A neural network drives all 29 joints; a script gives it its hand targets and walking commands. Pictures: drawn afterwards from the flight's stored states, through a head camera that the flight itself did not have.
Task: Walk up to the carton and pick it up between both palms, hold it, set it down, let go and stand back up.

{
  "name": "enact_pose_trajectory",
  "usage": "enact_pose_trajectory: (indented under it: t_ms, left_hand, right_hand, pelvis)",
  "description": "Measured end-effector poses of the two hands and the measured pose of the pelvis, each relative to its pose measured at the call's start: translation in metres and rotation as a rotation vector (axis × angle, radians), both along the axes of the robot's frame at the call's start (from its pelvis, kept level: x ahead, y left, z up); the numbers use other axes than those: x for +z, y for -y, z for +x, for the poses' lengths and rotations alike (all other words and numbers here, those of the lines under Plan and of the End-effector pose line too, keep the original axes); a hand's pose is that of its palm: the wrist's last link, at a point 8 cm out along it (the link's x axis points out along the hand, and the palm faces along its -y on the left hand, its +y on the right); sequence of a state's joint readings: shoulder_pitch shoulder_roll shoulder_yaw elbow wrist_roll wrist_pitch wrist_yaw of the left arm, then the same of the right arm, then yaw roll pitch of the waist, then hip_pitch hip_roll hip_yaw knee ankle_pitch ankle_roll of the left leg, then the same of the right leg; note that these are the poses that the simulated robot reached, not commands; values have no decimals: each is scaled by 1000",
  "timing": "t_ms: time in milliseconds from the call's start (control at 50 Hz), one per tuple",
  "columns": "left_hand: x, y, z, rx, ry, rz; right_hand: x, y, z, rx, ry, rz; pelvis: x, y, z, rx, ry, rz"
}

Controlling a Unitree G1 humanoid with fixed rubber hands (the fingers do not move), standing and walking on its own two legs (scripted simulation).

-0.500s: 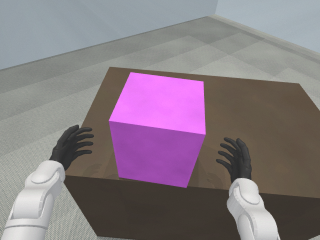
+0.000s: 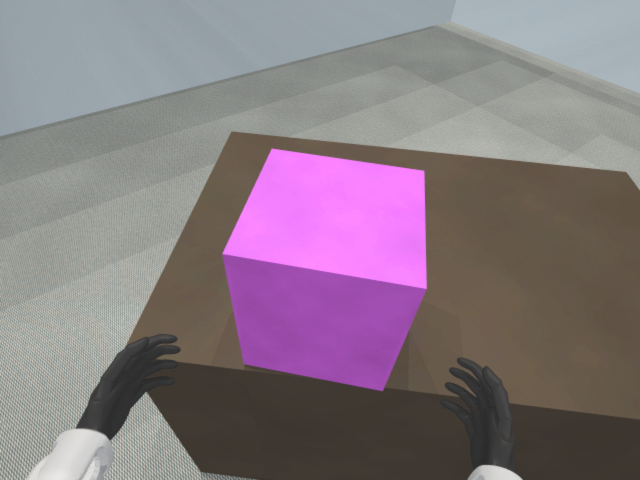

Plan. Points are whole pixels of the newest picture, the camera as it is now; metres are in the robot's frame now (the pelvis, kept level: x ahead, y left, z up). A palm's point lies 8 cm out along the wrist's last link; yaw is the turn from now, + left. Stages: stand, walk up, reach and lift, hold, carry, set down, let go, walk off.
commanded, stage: set down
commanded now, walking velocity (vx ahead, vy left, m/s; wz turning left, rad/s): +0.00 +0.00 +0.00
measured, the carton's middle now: (328, 273) +0.41 +0.02 +0.04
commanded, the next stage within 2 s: let go in 1.26 s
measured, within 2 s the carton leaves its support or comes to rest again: neither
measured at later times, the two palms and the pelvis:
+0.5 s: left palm (126, 438) +0.19 +0.23 +0.00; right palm (500, 464) +0.19 -0.19 -0.01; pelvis +0.01 -0.01 +0.00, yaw +0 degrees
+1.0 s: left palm (149, 472) +0.16 +0.22 -0.05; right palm out of the picture +0.16 -0.22 -0.05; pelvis +0.00 -0.02 +0.00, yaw +0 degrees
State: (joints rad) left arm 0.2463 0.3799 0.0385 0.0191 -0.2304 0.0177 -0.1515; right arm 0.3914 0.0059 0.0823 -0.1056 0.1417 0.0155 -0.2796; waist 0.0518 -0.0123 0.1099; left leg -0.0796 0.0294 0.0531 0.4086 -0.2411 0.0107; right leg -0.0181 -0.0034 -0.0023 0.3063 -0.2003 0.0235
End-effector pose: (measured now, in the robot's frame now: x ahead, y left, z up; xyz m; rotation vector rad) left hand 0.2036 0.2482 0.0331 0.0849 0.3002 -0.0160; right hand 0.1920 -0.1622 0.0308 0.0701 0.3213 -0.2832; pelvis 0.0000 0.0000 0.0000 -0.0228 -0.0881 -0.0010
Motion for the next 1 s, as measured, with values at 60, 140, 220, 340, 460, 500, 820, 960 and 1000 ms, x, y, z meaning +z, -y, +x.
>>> enact_pose_trajectory:
  t_ms: [60,140,220,340,460,500,820,960,1000]
  left_hand:
    - [-6,-1,-8,1,-12,0]
    - [-14,0,-15,12,-46,-7]
    - [-19,2,-18,21,-70,-7]
    - [-15,7,-15,32,-60,3]
    - [-25,12,-15,42,-120,17]
    - [-33,14,-19,51,-163,17]
    - [-69,27,-37,105,-337,57]
    - [-80,31,-38,111,-392,77]
    - [-84,33,-40,112,-412,76]
  right_hand:
    - [-6,-1,-5,0,-7,-5]
    - [-13,3,-7,10,-29,-21]
    - [-18,9,-5,24,-47,-36]
    - [-20,16,-1,43,-38,-32]
    - [-30,21,-3,68,-74,-34]
    - [-36,24,-7,74,-103,-37]
    - [-68,52,-22,148,-226,-95]
    - [-82,57,-25,181,-273,-104]
    - [-86,61,-28,183,-288,-114]
  pelvis:
    - [0,0,1,0,3,-1]
    - [-1,-1,1,-3,4,-1]
    - [0,-1,1,-4,2,1]
    - [0,3,2,1,9,5]
    - [1,8,4,2,26,11]
    - [1,10,5,1,29,13]
    - [1,24,1,5,11,24]
    - [2,25,2,8,14,26]
    - [1,25,2,9,15,26]
